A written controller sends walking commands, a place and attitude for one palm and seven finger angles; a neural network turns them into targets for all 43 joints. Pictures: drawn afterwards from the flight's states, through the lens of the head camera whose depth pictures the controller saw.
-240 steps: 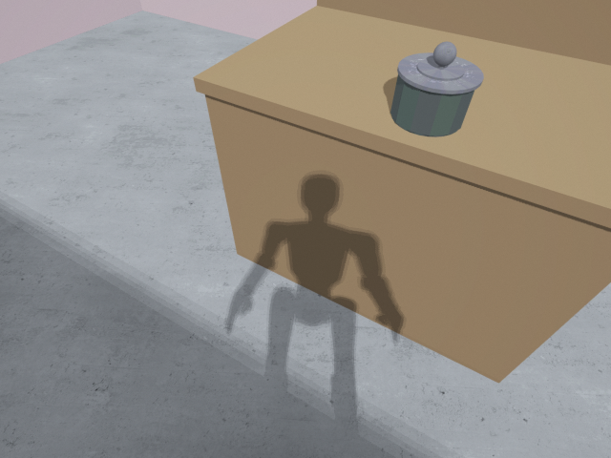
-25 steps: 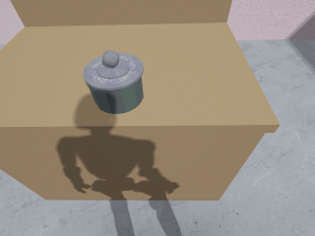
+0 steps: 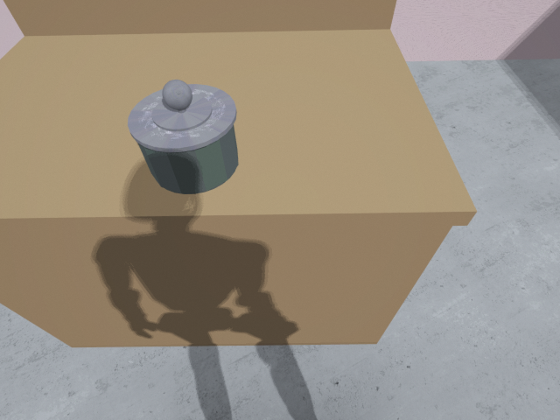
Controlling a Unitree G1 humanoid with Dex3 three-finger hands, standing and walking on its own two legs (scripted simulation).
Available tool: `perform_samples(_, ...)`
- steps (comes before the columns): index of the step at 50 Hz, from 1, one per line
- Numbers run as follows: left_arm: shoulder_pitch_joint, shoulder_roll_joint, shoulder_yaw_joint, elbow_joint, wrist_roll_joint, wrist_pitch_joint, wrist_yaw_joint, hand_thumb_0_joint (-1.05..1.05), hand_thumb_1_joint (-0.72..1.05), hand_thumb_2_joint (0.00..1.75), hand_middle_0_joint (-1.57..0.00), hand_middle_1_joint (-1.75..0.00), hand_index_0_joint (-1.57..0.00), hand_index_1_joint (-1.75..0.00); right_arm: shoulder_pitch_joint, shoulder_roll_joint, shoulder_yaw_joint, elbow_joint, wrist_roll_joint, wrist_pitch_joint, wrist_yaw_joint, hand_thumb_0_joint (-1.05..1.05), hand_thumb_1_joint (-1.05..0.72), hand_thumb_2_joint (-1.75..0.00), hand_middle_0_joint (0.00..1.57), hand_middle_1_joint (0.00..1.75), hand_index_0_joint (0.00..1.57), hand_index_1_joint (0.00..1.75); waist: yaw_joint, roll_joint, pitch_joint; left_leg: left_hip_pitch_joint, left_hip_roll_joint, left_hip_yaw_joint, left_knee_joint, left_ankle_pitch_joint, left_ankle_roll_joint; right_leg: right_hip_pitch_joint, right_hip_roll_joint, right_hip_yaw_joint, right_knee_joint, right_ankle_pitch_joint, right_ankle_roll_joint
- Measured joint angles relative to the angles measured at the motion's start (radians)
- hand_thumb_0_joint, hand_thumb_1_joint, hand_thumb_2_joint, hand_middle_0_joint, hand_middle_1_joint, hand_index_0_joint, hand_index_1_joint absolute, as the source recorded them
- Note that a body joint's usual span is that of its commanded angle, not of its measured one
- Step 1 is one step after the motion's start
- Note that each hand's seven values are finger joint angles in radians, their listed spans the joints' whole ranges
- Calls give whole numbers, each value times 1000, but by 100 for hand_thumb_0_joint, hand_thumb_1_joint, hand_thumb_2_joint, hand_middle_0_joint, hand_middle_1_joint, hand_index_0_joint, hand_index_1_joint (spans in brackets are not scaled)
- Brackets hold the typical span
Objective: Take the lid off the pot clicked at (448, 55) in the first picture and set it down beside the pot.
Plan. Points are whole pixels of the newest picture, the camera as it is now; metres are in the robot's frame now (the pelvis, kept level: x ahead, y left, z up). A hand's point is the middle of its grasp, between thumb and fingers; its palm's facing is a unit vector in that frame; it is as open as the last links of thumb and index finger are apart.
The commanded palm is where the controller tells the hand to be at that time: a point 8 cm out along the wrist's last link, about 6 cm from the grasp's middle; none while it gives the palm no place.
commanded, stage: look again from close up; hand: left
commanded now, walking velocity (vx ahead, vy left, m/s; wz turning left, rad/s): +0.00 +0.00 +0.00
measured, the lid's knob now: (177, 94) +0.54 +0.19 +0.17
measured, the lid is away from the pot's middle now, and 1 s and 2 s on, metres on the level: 0.00 0.00 0.00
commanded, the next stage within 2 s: shuffle to correct the standing spot in 0.54 s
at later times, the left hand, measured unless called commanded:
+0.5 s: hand out of the picture +0.03 +0.17 -0.17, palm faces +0.01 -0.97 -0.23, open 7.4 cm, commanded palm none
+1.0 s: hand out of the picture +0.05 +0.19 -0.17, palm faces +0.03 -0.98 -0.22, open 7.4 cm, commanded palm none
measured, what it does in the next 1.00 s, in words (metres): stands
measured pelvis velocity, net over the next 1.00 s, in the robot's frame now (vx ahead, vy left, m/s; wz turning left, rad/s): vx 0.04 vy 0.00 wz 0.00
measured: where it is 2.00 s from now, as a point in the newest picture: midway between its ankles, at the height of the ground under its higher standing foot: outside the picture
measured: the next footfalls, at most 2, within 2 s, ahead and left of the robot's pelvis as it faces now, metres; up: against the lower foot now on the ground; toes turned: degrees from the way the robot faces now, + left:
left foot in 1.30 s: +0.17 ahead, +0.17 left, +0.00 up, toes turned +5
right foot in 1.52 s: +0.11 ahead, -0.08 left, +0.00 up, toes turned +2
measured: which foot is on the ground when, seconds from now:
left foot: down 0.00-1.00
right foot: down 0.00-1.00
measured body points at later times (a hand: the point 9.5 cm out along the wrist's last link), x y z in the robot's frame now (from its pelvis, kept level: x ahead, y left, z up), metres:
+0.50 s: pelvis -0.01 -0.01 +0.00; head +0.03 -0.02 +0.45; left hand +0.03 +0.22 -0.15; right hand +0.01 -0.23 -0.16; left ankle -0.01 +0.11 -0.73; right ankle +0.04 -0.15 -0.73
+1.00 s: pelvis +0.04 +0.00 +0.00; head +0.07 +0.00 +0.45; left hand +0.05 +0.24 -0.15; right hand +0.00 -0.22 -0.16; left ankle -0.01 +0.11 -0.73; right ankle +0.04 -0.14 -0.73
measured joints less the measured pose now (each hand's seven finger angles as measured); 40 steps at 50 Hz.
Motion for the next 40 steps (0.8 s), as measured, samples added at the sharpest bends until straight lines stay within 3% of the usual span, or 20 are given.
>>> perform_samples(40,25,-11,20,1,7,-2,-12,1,90,90,-20,-30,-20,-30,36,12,-5,8,-9,7,6,1,-91,-90,20,29,20,30,6,-4,-17,-8,18,-16,-3,-1,-13,1,17,-18,-14,-3,-25)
